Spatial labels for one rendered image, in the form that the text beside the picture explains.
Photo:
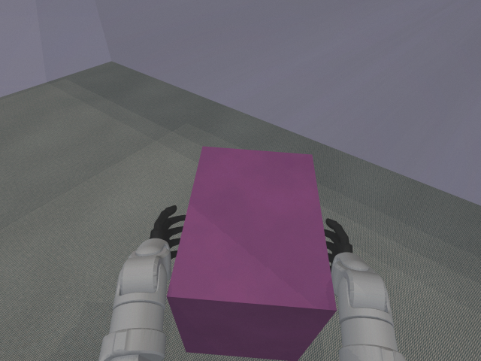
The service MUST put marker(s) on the carton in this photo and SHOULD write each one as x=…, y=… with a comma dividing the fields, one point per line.
x=251, y=276

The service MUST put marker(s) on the right robot hand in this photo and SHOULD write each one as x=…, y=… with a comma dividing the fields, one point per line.
x=340, y=238

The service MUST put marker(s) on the robot right forearm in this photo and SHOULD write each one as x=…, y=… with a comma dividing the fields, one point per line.
x=367, y=328

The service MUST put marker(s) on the left robot hand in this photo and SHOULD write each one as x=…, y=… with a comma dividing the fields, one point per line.
x=163, y=223

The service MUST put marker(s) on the robot left forearm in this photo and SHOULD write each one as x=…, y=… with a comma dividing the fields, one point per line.
x=136, y=328

